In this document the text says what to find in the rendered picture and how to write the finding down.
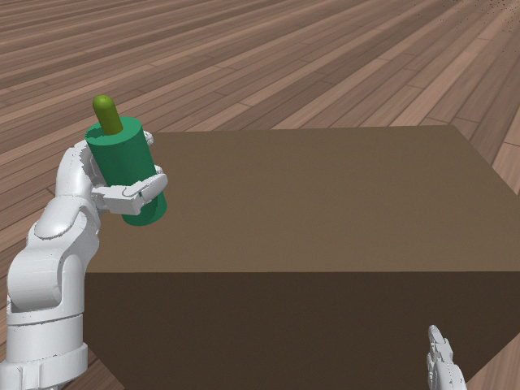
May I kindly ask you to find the right robot hand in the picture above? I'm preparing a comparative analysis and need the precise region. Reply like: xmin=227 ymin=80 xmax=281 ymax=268
xmin=427 ymin=325 xmax=467 ymax=390

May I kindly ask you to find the left robot arm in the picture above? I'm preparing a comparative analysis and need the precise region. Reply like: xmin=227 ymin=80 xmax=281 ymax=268
xmin=0 ymin=195 xmax=101 ymax=390

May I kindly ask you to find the bottle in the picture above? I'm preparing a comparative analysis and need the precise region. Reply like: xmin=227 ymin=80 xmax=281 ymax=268
xmin=84 ymin=95 xmax=167 ymax=226

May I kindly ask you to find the left robot hand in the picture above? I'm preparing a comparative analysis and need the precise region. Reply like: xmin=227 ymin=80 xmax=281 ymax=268
xmin=55 ymin=131 xmax=168 ymax=218

